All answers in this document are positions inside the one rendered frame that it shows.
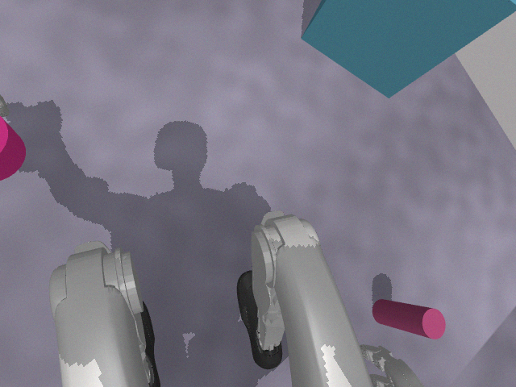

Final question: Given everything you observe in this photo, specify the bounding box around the left robot foot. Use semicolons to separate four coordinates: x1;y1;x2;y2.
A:
141;302;160;387

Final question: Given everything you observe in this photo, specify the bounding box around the right robot foot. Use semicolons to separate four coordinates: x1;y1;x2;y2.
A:
237;270;282;369

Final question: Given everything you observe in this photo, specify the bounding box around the right robot hand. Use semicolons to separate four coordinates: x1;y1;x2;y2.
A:
360;345;424;387

